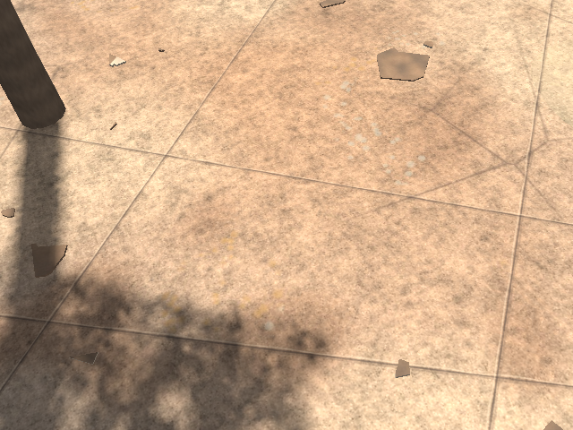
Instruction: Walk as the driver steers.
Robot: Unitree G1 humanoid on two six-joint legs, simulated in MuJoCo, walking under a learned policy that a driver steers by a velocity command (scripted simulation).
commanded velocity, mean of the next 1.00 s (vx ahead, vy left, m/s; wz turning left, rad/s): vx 0.33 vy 0.00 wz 0.08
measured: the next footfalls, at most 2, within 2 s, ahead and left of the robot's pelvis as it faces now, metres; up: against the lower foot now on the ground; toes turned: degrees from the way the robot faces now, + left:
left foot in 0.20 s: +0.01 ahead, +0.14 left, +0.00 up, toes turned +0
right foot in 0.58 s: +0.25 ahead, -0.12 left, +0.00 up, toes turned +0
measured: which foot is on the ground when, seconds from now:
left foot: up 0.00-0.18, down 0.20-0.60, up 0.62-1.00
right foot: down 0.00-0.22, up 0.24-0.56, down 0.58-1.00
